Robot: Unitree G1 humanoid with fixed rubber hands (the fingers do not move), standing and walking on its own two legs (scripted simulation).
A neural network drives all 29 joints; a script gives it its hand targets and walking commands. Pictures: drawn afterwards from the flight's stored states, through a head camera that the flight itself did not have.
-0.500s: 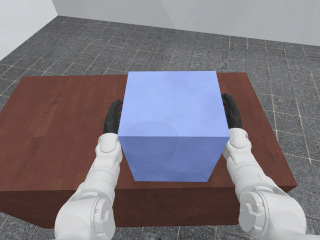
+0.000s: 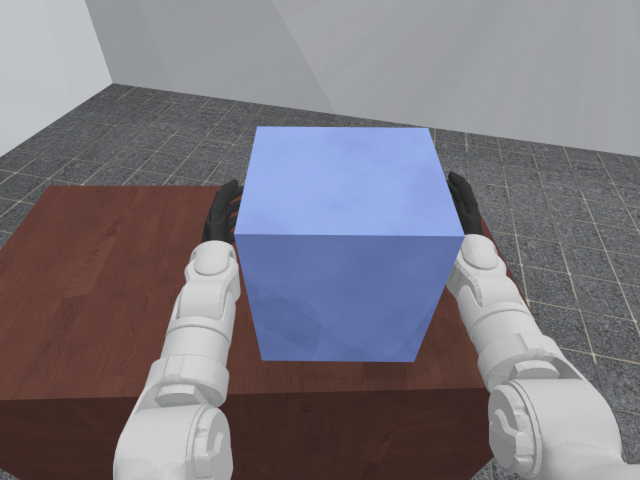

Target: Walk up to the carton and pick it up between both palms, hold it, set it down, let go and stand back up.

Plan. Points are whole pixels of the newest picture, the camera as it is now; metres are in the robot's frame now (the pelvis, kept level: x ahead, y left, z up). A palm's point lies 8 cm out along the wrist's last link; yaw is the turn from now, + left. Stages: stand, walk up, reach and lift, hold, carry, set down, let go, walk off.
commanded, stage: reach and lift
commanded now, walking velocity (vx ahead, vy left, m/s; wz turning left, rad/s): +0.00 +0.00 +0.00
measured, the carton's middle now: (340, 251) +0.41 -0.02 +0.08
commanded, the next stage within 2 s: hold in 1.66 s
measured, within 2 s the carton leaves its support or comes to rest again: neither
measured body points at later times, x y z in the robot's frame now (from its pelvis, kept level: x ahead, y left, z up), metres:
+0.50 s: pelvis -0.01 +0.00 +0.00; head -0.04 +0.03 +0.45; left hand +0.38 +0.15 +0.16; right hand +0.38 -0.16 +0.16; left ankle +0.01 +0.12 -0.75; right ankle +0.01 -0.13 -0.75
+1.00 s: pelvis -0.01 +0.00 +0.00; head -0.06 +0.03 +0.44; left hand +0.37 +0.16 +0.18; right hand +0.38 -0.16 +0.18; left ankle +0.01 +0.12 -0.75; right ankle +0.01 -0.13 -0.75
